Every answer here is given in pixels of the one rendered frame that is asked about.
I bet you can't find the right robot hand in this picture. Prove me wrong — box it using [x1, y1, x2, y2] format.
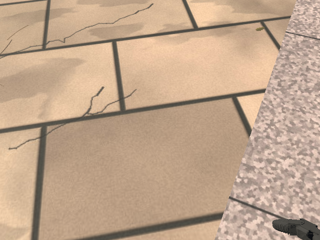
[272, 218, 320, 240]

